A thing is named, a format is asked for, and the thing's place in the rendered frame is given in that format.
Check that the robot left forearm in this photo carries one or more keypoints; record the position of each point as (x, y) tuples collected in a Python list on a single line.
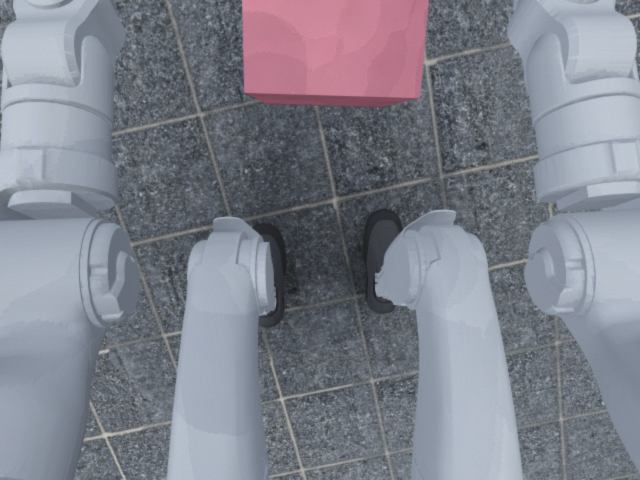
[(57, 108)]

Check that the carton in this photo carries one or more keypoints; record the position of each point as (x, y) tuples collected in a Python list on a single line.
[(353, 53)]

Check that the robot left shin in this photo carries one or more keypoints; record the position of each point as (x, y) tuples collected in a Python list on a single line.
[(225, 224)]

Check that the robot right thigh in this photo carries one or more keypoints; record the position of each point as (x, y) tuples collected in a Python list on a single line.
[(465, 424)]

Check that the robot right forearm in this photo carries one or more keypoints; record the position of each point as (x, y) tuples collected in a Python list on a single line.
[(581, 76)]

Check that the robot right upper arm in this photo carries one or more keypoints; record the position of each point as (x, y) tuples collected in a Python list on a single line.
[(585, 268)]

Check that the robot left upper arm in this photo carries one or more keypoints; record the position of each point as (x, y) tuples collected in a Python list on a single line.
[(63, 282)]

